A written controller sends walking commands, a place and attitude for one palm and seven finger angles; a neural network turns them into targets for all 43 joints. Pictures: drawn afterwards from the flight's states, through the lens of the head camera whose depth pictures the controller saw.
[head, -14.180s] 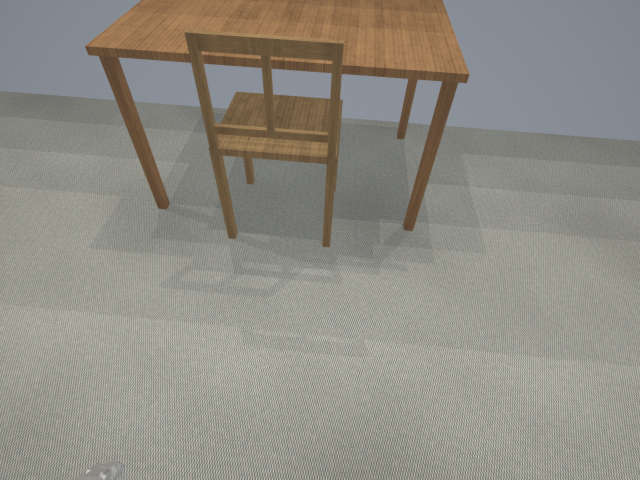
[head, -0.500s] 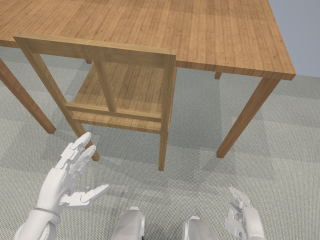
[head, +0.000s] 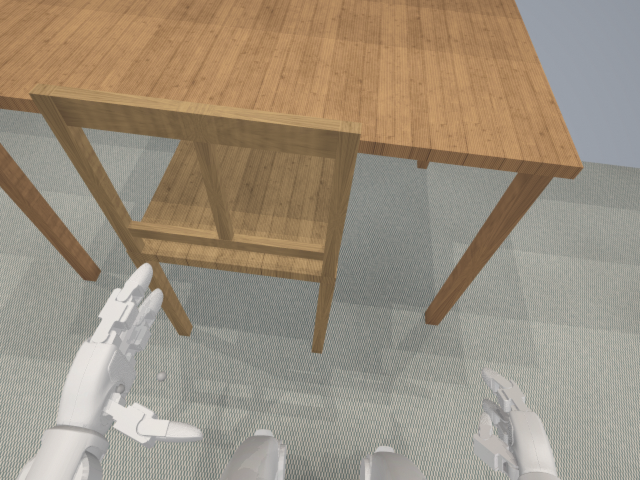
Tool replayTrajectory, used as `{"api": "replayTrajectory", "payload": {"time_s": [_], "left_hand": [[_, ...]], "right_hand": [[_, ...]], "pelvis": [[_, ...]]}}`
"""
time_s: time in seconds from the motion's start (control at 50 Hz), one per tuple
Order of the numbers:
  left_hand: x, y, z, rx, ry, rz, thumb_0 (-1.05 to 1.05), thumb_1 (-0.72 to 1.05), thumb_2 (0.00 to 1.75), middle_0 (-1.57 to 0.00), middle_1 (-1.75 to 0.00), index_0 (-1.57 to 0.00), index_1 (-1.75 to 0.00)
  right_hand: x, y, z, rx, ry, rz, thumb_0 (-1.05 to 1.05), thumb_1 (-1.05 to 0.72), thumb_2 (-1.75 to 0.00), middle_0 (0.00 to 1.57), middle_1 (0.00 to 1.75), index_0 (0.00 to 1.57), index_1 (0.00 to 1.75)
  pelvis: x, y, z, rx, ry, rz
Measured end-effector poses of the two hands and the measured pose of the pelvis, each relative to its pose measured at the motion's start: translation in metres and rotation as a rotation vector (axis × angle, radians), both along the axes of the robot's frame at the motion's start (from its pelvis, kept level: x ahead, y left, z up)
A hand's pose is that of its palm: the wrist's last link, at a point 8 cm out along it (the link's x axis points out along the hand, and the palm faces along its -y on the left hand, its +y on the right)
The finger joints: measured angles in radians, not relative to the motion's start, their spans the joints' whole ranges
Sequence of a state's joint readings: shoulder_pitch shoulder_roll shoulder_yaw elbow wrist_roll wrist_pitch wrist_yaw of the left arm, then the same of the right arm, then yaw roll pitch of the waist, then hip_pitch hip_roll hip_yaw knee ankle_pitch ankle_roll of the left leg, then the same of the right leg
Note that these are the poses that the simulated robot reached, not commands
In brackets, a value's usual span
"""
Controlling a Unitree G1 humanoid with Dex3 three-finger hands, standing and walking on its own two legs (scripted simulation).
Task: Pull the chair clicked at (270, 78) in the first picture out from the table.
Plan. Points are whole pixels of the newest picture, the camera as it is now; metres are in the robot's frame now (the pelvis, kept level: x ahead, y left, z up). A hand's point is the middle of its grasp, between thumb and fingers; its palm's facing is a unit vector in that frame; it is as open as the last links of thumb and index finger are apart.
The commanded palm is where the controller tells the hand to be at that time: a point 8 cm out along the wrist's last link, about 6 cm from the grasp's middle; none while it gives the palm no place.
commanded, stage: raise the hand toward the chair's back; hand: left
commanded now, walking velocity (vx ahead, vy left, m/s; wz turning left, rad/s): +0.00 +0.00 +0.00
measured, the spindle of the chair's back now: (216, 194) +0.53 +0.20 -0.02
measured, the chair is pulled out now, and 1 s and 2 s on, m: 0.00 0.00 0.00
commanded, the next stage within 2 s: aim the fingers beside a spindle in 0.88 s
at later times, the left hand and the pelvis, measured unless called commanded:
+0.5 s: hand (151, 342) +0.26 +0.20 +0.05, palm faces -0.06 -1.00 -0.06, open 17.0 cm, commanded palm +0.23 +0.25 +0.06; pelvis +0.01 -0.01 +0.01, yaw +0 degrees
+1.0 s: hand (166, 348) +0.25 +0.19 +0.05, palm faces -0.05 -1.00 -0.06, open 17.0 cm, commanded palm +0.24 +0.25 +0.05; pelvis +0.01 -0.02 +0.01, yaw +0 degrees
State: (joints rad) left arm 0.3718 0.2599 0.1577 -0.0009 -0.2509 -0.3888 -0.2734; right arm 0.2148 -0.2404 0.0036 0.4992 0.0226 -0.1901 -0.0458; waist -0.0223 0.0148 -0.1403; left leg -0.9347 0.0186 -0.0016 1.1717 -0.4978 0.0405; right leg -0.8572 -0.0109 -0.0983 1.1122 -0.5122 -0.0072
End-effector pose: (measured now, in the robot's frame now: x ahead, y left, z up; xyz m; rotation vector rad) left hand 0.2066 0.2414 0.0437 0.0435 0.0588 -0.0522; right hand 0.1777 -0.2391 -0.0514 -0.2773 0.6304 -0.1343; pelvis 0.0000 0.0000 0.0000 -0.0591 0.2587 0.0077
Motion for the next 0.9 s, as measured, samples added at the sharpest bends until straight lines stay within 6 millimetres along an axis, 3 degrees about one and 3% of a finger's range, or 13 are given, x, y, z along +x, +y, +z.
{"api": "replayTrajectory", "payload": {"time_s": [0.2,0.44,0.6,0.9], "left_hand": [[0.011,0.011,0.006,0.01,0.015,0.001,-0.01,-0.47,0.31,-0.06,-0.09,-0.06,-0.09],[0.029,0.017,0.014,0.019,0.003,0.0,-0.01,-0.5,0.3,-0.06,-0.08,-0.06,-0.08],[0.031,0.009,0.012,0.01,0.013,-0.006,-0.01,-0.5,0.3,-0.06,-0.08,-0.06,-0.08],[0.026,0.001,0.012,0.019,0.009,0.002,-0.02,-0.5,0.3,-0.06,-0.08,-0.06,-0.08]], "right_hand": [[0.008,0.018,-0.002,0.039,0.019,0.044,0.01,-0.9,-0.89,0.2,0.3,0.2,0.3],[-0.01,-0.005,-0.006,0.019,0.079,-0.015,0.02,-0.9,-0.89,0.2,0.3,0.2,0.3],[-0.015,-0.019,-0.003,0.008,0.079,-0.044,0.02,-0.9,-0.89,0.2,0.3,0.2,0.3],[-0.008,-0.018,-0.007,0.033,0.067,-0.023,0.02,-0.9,-0.89,0.2,0.3,0.2,0.3]], "pelvis": [[0.007,0.0,0.005,-0.005,0.001,0.007],[0.013,-0.004,0.009,0.002,0.002,0.001],[0.014,-0.008,0.011,0.01,0.001,-0.003],[0.012,-0.016,0.01,0.015,0.0,0.001]]}}
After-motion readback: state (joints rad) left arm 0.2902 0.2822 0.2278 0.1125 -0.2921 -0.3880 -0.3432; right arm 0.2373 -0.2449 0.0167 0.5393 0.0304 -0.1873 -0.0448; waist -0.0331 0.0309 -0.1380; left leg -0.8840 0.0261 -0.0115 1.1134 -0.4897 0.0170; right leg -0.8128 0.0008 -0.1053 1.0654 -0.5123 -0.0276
